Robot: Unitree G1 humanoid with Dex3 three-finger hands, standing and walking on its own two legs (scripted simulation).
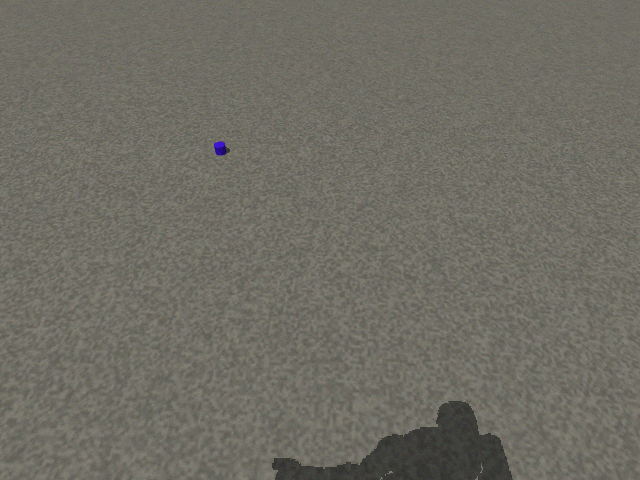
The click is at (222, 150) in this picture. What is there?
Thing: low tin
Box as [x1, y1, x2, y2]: [214, 141, 225, 155]
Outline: 219,141 214,144 215,152 220,155 225,153 224,143
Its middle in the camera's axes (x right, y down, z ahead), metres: -0.52 -0.49 +2.06
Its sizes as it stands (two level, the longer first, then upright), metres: 0.056 0.056 0.049
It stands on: the floor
